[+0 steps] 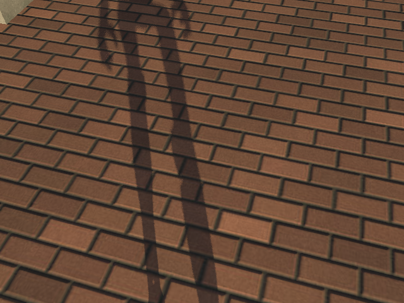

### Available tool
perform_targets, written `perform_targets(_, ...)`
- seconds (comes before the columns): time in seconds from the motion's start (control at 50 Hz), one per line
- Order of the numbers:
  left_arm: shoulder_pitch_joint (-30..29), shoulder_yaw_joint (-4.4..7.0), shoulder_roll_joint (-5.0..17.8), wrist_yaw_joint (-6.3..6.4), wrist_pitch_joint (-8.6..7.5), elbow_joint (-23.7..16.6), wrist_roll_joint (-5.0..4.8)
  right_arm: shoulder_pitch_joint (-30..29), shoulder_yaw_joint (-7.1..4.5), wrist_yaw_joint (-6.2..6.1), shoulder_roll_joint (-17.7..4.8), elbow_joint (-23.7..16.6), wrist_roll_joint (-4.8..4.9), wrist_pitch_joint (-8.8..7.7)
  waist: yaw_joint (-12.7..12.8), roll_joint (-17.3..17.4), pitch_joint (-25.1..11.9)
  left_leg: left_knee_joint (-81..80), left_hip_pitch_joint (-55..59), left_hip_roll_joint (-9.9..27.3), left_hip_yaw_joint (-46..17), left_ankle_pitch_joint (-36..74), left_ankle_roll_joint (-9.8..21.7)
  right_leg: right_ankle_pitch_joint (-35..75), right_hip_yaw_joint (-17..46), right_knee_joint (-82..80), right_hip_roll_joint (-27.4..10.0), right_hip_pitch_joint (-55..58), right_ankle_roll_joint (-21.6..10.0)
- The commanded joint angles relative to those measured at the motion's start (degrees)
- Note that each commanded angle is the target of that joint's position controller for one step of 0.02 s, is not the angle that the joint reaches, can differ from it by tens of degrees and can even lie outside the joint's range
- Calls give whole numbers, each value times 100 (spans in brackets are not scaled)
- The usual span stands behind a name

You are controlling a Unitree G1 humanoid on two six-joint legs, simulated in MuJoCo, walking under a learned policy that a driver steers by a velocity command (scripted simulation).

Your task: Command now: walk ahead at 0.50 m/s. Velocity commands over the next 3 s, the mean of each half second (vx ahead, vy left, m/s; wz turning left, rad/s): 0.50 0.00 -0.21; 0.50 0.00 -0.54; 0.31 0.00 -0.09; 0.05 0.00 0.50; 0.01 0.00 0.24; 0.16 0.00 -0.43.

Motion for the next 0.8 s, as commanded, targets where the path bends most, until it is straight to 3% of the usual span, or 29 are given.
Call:
perform_targets(0.02,377,108,746,56,-54,-105,27,-676,4,-7,-221,-462,23,-68,34,-583,418,-516,-14,-197,229,156,50,2272,788,-326,-1620,-96,-628)
perform_targets(0.1,392,140,838,136,-7,-4,97,-793,-42,-28,-333,-592,17,-153,-67,-583,429,-999,220,-358,256,-548,316,3227,763,189,-1871,554,-603)
perform_targets(0.14,204,165,925,146,12,-4,95,84,-130,-93,-442,-321,8,-223,-465,-608,-16,-1353,1482,-717,418,-852,525,4640,577,1246,-1762,472,-451)
perform_targets(0.16,148,142,868,126,26,-19,58,1064,-218,-150,-592,14,-46,-289,-850,-403,-521,-1654,2808,-739,367,-612,677,4462,430,2361,-1512,-34,-336)
perform_targets(0.18,94,71,681,98,9,-222,-10,2138,-358,-225,-1071,208,-197,-344,-1198,94,-1274,-1726,4400,501,-962,-1052,982,2599,273,4040,-1211,-1290,-226)
perform_targets(0.2,815,-17,122,68,36,-260,-227,2306,-466,-193,-1533,212,-224,-307,-857,1299,-1899,-2411,5642,2081,-3600,-1393,1704,-1719,15,6062,-145,-3248,-8)
perform_targets(0.22,388,160,773,100,83,-201,-57,1878,-422,-154,-1202,136,1,-231,-809,271,-1459,-2714,4999,1822,-3602,-1839,1531,-1512,762,6427,-434,-3635,-104)
perform_targets(0.24,-104,187,742,70,73,-360,-41,1246,-312,-139,-847,41,33,-245,-577,108,-646,-2899,4140,1611,-2664,-1782,1303,-928,808,6267,-681,-3712,-127)
perform_targets(0.26,-303,169,594,51,75,-386,-31,948,-239,-118,-549,19,22,-297,-446,-56,-249,-3149,3463,1354,-2009,-1267,1089,-556,793,5983,-875,-3516,-110)
perform_targets(0.3,-255,184,429,-19,227,-348,99,903,-150,-177,-256,128,39,-374,-184,124,-15,-3362,2814,936,-1077,-645,735,-308,757,5640,-1037,-3105,-21)
perform_targets(0.32,-240,193,351,-55,298,-357,113,1052,-136,-196,-237,197,46,-421,-139,167,-33,-3389,2745,902,-843,-324,697,-238,723,5612,-1021,-3026,5)
perform_targets(0.36,-463,214,300,-102,395,-477,112,1306,-158,-219,-352,299,86,-498,-69,128,32,-3438,2798,846,-421,208,651,6,651,5534,-1049,-3301,44)
perform_targets(0.42,-1108,218,306,-153,464,-730,96,1599,-163,-246,-411,371,60,-516,-134,135,196,-3526,2942,775,51,474,565,607,551,5204,-1128,-3907,103)
perform_targets(0.5,-1956,156,257,-216,438,-1058,68,1865,-123,-287,-384,452,50,-509,-268,129,386,-3502,3118,643,588,1031,459,1264,266,3965,-1038,-4004,146)
perform_targets(0.6,-2735,92,266,-252,420,-1413,103,2351,-147,-380,-537,632,31,-432,-469,143,482,-3219,3935,878,995,1961,458,1084,-264,2835,-838,-3824,-68)
perform_targets(0.66,-2507,156,395,-233,424,-1412,123,2274,-193,-439,-708,635,9,-347,-258,320,251,-2402,4321,982,1284,3986,426,336,-538,2621,-456,-3203,-384)
perform_targets(0.7,-1752,261,571,-196,413,-1212,136,2140,-252,-443,-884,572,-11,-259,68,430,-194,-1080,4354,1016,1375,4836,467,-233,-640,2455,-76,-2352,-661)
perform_targets(0.72,-1085,351,714,-163,369,-1015,163,2062,-276,-408,-953,506,8,-214,359,328,-555,50,3974,983,1417,4339,411,-184,-537,2018,68,-1448,-826)
perform_targets(0.74,-303,526,1167,-92,340,-833,244,1927,-271,-365,-921,333,41,-214,756,-164,-1013,1766,2816,810,1434,2684,227,-582,554,1526,-589,-139,-1141)
perform_targets(0.76,-508,685,1773,-44,402,-993,156,1924,-195,-228,-354,-145,121,-281,336,-1774,-1429,4148,54,-613,1150,-2720,-175,-557,3879,939,-2337,1617,-2087)
perform_targets(0.78,-396,665,1779,-30,482,-1012,50,1236,-253,-183,-795,-359,77,-375,508,-625,-1402,4416,-696,-616,-174,-2619,-118,-282,4417,430,-2458,1487,-2166)
perform_targets(0.8,-722,600,1559,26,482,-990,25,919,-214,-156,-685,-494,133,-458,314,-362,-722,4054,-921,-258,-351,-2079,-66,-18,3618,345,-2396,895,-1954)
Next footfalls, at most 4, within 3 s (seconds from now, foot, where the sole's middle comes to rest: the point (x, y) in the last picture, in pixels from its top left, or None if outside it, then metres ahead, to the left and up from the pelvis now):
0.16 left None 0.26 0.11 -0.78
0.74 right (249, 298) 0.51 -0.08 -0.78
1.28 left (249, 205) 0.86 -0.09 -0.78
1.80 right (290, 235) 0.74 -0.24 -0.78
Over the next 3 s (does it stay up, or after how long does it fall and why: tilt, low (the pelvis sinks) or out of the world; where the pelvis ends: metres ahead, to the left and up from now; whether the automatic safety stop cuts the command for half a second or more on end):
stays up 0.73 -0.15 0.00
